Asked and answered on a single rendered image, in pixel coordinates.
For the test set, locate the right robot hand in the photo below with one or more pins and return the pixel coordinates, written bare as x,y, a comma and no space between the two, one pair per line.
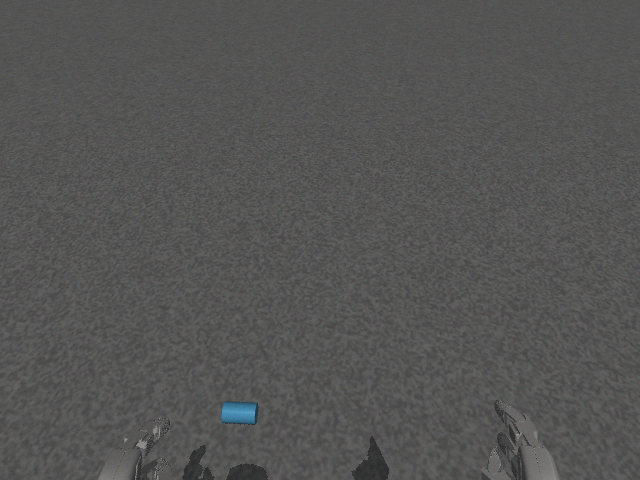
529,460

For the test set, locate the left robot hand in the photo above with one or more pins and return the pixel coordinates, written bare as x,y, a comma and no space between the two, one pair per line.
125,463

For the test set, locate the can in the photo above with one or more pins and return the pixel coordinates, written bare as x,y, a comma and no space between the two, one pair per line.
240,412

